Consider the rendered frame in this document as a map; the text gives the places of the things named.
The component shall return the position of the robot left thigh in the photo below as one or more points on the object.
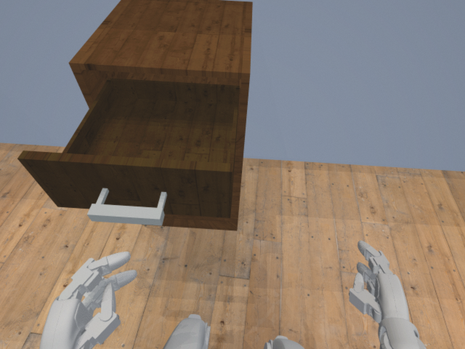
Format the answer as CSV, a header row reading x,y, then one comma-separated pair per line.
x,y
190,333

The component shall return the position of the robot left hand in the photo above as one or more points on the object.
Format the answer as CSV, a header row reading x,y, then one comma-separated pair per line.
x,y
68,316

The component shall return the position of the right robot forearm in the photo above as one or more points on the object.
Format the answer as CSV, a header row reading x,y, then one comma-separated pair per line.
x,y
398,333

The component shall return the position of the drawer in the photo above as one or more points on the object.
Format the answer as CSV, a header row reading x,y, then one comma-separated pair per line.
x,y
140,138

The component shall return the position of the cabinet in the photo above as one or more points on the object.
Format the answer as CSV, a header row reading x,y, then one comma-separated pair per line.
x,y
191,41

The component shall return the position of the handle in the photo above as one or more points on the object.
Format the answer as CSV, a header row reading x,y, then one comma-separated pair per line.
x,y
101,212

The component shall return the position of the robot right hand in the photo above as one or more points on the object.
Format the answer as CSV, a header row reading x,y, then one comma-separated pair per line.
x,y
385,297

